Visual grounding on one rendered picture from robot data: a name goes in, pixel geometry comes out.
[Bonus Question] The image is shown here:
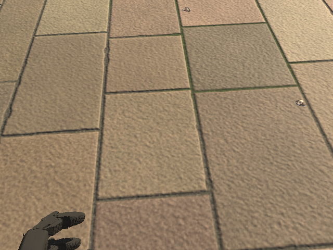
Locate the left robot hand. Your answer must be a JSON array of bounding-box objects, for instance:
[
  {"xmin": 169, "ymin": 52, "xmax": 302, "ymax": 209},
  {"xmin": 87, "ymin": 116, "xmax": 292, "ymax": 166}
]
[{"xmin": 18, "ymin": 211, "xmax": 94, "ymax": 250}]

